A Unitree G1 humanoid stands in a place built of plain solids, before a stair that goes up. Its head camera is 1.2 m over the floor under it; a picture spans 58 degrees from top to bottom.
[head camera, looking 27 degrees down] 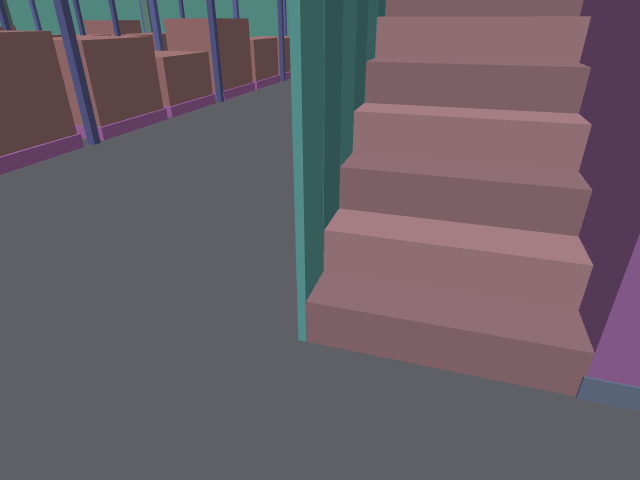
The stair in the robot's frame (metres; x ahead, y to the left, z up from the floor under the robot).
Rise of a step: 0.20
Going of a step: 0.25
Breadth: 1.02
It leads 17 degrees to the right of straight ahead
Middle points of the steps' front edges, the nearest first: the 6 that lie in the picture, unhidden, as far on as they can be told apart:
1.27 -0.43 0.20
1.51 -0.51 0.40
1.74 -0.58 0.61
1.98 -0.65 0.81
2.22 -0.72 1.01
2.45 -0.79 1.21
